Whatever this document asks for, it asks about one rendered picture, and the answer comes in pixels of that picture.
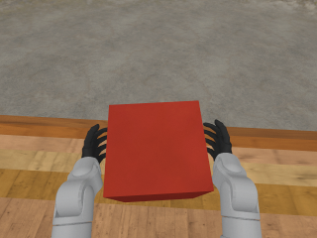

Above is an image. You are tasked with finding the robot left hand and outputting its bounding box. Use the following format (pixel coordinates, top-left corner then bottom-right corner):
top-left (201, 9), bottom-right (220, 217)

top-left (81, 124), bottom-right (108, 165)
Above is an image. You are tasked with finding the robot right hand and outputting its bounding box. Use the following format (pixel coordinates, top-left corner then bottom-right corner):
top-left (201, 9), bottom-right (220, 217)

top-left (203, 119), bottom-right (233, 162)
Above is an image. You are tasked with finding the carton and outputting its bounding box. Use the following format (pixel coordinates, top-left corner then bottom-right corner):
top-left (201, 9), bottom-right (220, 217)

top-left (103, 100), bottom-right (214, 202)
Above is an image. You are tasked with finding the right robot forearm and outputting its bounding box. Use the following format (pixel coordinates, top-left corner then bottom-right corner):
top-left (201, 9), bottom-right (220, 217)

top-left (212, 153), bottom-right (263, 238)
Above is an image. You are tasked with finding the left robot forearm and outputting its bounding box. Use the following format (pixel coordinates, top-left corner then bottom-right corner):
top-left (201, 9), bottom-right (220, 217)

top-left (51, 157), bottom-right (103, 238)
